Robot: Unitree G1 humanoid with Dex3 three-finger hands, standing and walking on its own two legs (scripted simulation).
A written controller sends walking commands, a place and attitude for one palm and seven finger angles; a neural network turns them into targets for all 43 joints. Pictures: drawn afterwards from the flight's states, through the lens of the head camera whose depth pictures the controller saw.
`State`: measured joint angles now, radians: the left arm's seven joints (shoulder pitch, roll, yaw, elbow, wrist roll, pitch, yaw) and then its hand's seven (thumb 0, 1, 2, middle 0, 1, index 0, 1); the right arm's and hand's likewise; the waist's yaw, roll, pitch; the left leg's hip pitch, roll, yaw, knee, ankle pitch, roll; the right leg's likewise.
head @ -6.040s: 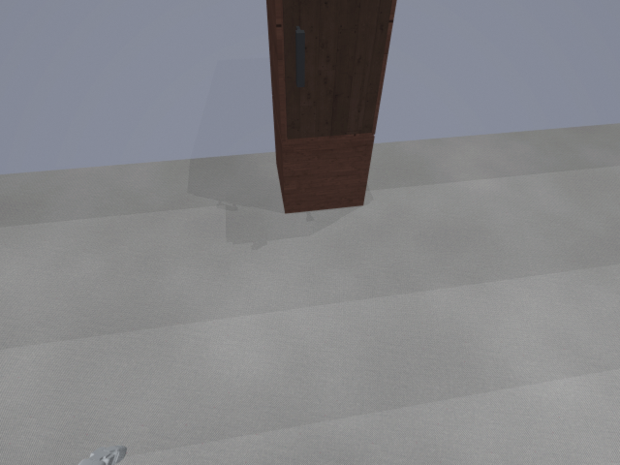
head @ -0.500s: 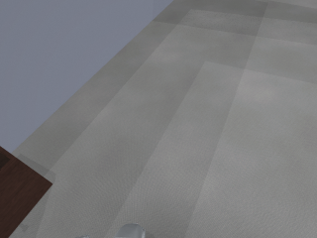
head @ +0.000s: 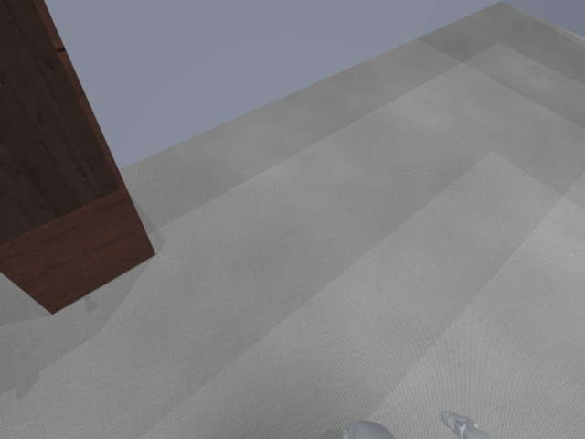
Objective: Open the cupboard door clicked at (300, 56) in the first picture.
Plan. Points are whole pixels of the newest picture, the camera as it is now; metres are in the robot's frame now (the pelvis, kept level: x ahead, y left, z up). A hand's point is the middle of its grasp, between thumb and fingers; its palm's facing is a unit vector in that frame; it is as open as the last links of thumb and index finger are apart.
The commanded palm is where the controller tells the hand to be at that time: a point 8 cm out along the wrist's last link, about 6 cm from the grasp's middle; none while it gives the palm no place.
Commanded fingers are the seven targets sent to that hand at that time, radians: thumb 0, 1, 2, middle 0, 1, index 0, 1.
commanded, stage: turn to face it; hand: left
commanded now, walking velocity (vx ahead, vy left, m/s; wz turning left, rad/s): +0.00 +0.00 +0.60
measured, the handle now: out of the picture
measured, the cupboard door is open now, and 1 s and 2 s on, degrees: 0 0 0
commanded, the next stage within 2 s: take the last steps up to it in 1.28 s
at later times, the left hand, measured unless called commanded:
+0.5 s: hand out of the picture +0.08 +0.16 -0.12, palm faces +0.27 -0.91 -0.31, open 7.4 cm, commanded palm none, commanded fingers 0.00 0.90 0.90 -0.20 -0.30 -0.20 -0.30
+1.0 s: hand out of the picture -0.15 +0.17 -0.18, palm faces +0.62 -0.74 -0.27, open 7.4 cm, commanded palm none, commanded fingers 0.00 0.90 0.90 -0.20 -0.30 -0.20 -0.30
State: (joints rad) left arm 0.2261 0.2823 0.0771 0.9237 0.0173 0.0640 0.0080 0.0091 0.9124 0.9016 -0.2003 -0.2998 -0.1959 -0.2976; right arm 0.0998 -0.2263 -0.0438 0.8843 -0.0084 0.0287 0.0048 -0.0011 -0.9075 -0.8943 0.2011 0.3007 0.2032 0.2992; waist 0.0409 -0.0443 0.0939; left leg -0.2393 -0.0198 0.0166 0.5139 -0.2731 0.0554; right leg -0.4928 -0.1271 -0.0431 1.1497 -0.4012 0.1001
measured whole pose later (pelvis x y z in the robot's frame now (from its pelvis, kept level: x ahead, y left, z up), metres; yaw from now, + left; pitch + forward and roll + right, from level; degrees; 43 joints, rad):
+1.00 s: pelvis -0.02 -0.02 -0.01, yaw +35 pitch +0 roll -1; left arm 0.27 0.29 0.07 0.97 0.02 0.08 0.02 0.01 0.91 0.90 -0.20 -0.30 -0.20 -0.30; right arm 0.10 -0.23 -0.05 0.90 -0.01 0.02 0.00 0.00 -0.91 -0.89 0.20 0.30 0.20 0.30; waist 0.05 -0.05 0.08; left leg -0.25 0.01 0.06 0.57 -0.32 0.04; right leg -0.43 -0.14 -0.10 1.08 -0.49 0.08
